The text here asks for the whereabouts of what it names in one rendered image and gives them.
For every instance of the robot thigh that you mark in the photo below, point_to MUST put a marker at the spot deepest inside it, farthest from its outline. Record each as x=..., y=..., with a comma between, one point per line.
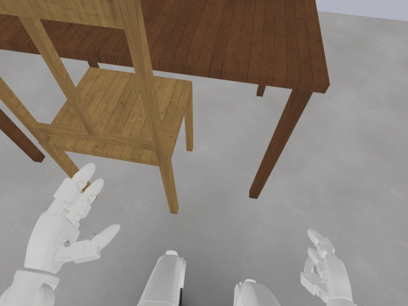
x=165, y=282
x=253, y=294

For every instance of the robot left thigh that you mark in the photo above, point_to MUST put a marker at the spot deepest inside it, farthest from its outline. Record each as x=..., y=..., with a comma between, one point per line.
x=165, y=282

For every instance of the table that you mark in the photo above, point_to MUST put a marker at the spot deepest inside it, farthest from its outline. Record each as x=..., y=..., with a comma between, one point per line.
x=276, y=43

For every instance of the chair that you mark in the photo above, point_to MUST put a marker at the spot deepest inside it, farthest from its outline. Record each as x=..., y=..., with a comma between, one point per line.
x=120, y=115

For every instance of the robot left hand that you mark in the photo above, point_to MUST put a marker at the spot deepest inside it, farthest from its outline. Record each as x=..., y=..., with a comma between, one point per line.
x=45, y=250

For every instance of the robot right thigh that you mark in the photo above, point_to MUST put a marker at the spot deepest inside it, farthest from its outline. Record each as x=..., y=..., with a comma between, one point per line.
x=253, y=294

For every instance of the robot right hand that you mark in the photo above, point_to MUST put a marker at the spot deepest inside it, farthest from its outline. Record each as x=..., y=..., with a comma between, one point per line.
x=332, y=281

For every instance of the left robot forearm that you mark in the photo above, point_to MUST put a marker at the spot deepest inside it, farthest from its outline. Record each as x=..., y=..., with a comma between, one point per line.
x=31, y=287

